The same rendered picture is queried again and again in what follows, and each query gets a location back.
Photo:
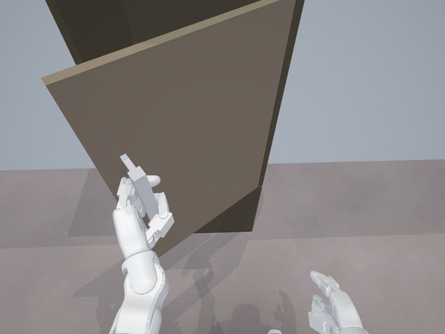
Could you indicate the left robot hand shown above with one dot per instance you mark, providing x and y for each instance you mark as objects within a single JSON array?
[{"x": 128, "y": 219}]

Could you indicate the left robot forearm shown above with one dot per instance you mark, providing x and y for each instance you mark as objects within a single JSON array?
[{"x": 145, "y": 289}]

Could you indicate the cupboard door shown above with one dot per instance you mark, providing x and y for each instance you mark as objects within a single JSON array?
[{"x": 192, "y": 106}]

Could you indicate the handle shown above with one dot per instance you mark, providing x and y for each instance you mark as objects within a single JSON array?
[{"x": 142, "y": 187}]

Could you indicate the right robot hand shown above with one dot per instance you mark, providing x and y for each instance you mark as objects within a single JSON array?
[{"x": 330, "y": 317}]

